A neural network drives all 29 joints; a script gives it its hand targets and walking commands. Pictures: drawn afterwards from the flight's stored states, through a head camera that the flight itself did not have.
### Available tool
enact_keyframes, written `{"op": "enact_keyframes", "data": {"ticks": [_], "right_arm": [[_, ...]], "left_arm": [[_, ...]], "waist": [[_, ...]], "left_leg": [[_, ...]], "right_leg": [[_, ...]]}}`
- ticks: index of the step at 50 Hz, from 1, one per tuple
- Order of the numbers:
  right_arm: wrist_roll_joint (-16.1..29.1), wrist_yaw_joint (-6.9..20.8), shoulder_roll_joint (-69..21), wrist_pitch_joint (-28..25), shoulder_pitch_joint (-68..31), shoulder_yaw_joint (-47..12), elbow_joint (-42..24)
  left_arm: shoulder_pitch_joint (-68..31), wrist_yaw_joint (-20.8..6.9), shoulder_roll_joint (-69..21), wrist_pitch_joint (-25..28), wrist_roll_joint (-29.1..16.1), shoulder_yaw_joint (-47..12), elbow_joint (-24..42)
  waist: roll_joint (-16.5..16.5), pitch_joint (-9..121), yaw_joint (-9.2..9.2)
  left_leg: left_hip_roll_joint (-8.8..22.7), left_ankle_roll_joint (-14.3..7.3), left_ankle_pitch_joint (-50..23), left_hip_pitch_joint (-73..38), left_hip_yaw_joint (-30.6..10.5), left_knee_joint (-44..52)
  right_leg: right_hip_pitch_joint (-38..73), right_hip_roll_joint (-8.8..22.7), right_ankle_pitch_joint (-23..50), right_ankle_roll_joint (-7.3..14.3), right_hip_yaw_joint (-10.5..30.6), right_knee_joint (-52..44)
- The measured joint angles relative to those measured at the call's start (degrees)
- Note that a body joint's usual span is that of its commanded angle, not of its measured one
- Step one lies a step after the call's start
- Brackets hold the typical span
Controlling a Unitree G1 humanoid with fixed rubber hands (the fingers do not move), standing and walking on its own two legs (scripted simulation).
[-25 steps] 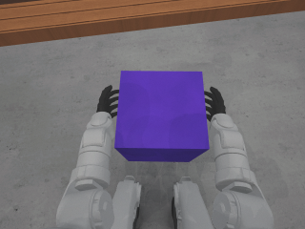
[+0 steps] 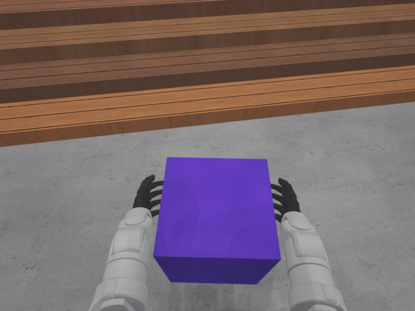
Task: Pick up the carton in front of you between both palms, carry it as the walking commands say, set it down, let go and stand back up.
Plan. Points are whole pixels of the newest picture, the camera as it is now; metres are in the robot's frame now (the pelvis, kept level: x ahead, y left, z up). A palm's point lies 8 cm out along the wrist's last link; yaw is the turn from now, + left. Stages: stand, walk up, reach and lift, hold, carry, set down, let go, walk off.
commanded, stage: reach and lift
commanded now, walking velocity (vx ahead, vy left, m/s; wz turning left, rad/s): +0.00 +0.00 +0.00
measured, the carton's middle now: (215, 225) +0.33 +0.00 -0.08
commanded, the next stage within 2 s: hold in 1.26 s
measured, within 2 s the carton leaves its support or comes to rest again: neither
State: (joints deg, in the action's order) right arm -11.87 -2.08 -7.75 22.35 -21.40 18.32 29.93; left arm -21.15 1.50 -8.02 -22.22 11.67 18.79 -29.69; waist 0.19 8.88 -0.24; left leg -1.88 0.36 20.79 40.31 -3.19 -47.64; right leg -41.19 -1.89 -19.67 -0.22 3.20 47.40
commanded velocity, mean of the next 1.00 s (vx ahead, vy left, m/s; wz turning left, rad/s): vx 0.00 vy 0.00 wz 0.00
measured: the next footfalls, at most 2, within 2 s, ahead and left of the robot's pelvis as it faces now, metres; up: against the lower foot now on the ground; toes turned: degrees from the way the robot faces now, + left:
none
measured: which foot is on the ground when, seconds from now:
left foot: down 0.00-1.00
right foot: down 0.00-1.00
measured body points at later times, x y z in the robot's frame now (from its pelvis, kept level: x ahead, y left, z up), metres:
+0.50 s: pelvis +0.00 +0.00 +0.04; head -0.03 +0.00 +0.49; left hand +0.31 +0.15 +0.06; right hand +0.31 -0.15 +0.06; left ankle +0.02 +0.12 -0.70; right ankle +0.03 -0.12 -0.70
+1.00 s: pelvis +0.02 +0.00 +0.05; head -0.01 +0.00 +0.50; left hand +0.32 +0.15 +0.07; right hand +0.32 -0.15 +0.07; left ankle +0.02 +0.12 -0.70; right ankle +0.03 -0.12 -0.70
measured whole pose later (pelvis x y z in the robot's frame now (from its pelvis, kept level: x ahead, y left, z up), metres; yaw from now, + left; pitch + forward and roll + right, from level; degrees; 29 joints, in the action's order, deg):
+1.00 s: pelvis +0.02 +0.00 +0.05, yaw +0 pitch -5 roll +0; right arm -16.1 0.7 -8.8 37.4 -15.6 14.3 17.1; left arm -15.8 -1.4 -8.9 -37.2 16.3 14.4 -17.4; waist 0.2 -1.7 0.0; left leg -1.2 0.2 12.1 4.6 -3.9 -22.1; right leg -5.4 -1.2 -11.2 0.0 3.3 22.1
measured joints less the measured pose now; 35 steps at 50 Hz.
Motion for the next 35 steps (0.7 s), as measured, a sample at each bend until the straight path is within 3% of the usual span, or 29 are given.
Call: {"op": "enact_keyframes", "data": {"ticks": [15, 23, 35], "right_arm": [[-2.7, 1.7, -1.3, 10.3, 4.9, -1.7, -7.2], [-5.9, 3.1, -2.0, 12.1, 1.8, 1.1, -6.1], [-5.6, 3.3, -2.2, 12.3, 1.8, 0.7, -8.6]], "left_arm": [[4.7, -1.6, -1.0, -10.2, 2.7, -2.2, 6.9], [1.6, -2.7, -1.9, -12.0, 5.7, 0.5, 5.7], [1.4, -3.1, -2.0, -12.3, 5.6, 0.1, 8.1]], "waist": [[0.0, -5.3, 0.26], [0.0, -9.4, 0.27], [0.0, -11.2, 0.21]], "left_leg": [[0.5, -0.3, -6.4, -27.1, -0.2, 18.7], [0.4, -0.4, -7.3, -30.3, -0.2, 19.6], [0.6, -0.2, -8.2, -31.9, -0.5, 21.6]], "right_leg": [[27.2, 0.6, 6.4, 0.0, 0.3, -18.7], [30.3, 0.6, 7.2, 0.0, 0.3, -19.6], [31.9, 0.6, 8.0, 0.1, 0.2, -21.5]]}}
